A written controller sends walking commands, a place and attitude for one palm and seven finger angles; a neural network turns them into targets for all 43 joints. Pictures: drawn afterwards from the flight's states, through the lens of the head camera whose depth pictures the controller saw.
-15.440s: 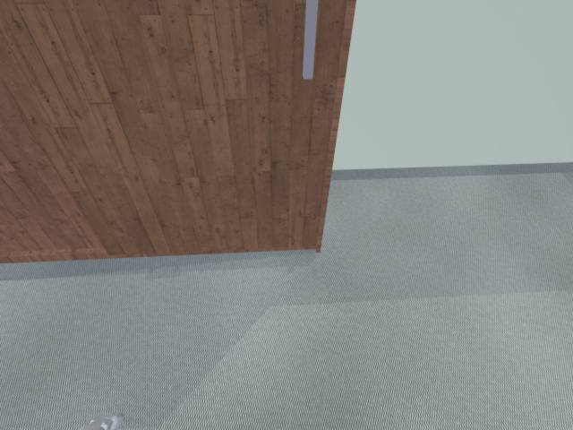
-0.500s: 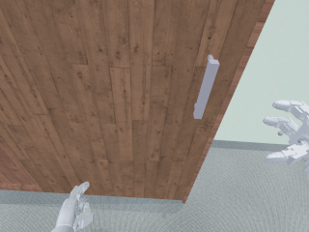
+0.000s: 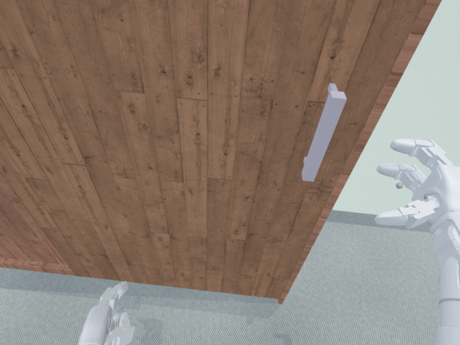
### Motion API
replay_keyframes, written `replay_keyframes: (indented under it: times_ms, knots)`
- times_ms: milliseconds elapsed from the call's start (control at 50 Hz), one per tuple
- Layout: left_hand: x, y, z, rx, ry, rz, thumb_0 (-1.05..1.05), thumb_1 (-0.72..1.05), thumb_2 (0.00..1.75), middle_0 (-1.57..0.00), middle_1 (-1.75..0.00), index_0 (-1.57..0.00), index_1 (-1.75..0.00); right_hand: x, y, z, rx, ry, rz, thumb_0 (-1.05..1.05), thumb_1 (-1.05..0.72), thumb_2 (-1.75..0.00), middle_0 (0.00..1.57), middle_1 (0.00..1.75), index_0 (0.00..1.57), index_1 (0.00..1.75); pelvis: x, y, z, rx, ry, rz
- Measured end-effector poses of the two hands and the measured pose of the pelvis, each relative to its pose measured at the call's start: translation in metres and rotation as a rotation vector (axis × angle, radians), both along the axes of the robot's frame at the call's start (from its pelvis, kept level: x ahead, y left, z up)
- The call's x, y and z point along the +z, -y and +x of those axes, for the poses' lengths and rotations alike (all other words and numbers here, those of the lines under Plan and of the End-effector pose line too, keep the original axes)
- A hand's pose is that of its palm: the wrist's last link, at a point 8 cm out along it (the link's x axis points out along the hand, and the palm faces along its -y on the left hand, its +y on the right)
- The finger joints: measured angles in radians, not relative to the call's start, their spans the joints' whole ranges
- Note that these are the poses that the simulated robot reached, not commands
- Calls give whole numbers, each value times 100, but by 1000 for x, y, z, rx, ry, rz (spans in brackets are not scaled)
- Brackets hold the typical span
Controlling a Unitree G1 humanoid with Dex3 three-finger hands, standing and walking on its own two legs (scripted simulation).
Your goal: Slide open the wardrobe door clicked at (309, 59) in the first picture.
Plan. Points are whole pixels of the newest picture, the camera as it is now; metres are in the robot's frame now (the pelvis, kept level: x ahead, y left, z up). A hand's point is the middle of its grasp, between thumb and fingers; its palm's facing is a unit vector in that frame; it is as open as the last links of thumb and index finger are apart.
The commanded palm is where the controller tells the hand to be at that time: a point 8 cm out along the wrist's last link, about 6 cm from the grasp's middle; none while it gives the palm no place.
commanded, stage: move the hooked fingers beside the handle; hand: right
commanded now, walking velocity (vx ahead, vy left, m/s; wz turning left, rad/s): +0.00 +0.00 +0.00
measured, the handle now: (319, 135) +0.47 -0.15 +0.16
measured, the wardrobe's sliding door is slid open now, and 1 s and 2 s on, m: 0.00 0.00 0.00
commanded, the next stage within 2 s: feel for the door with the fingertips in 1.68 s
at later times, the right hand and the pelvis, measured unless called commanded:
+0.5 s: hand (378, 173) +0.36 -0.22 +0.17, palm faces +0.09 +1.00 -0.01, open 14.0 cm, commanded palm +0.33 -0.27 +0.17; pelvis +0.00 +0.00 +0.00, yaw +0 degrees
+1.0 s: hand (356, 157) +0.40 -0.20 +0.16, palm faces +0.09 +1.00 -0.01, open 14.0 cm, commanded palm +0.37 -0.25 +0.17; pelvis +0.00 +0.00 +0.00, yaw +1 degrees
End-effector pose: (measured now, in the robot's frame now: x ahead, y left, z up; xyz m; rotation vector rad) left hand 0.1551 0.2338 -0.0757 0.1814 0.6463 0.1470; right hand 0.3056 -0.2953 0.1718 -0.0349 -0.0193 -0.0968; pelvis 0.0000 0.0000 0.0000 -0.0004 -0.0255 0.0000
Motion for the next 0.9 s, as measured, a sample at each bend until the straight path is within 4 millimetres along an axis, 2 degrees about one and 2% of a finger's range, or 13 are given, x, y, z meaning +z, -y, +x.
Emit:
replay_keyframes:
  times_ms: [180, 500, 660, 900]
  knots:
    - [0, 1, 3, 3, -13, -3, 2, 91, 90, -20, -30, -21, -30, -2, 0, 11, -20, -15, 6, -2, 50, -30, 30, 120, 31, 120, 0, -1, 3, 0, -5, 0]
    - [-3, 0, 0, 18, -48, -5, 2, 91, 90, -20, -30, -21, -30, -3, -23, 27, 4, -9, 23, -2, 50, -30, 30, 120, 31, 120, 0, 0, 3, 2, -8, 0]
    - [-7, -4, -12, 33, -88, 2, 2, 91, 90, -20, -30, -21, -30, -3, -30, 41, 0, -20, 25, -2, 50, -30, 30, 120, 30, 120, 0, 0, 0, 1, -11, 1]
    - [-16, -13, -40, 76, -166, 10, 1, 91, 90, -20, -30, -21, -30, -6, -42, 64, 11, -31, 36, -2, 50, -30, 30, 120, 30, 120, 0, 0, -1, 9, -28, 2]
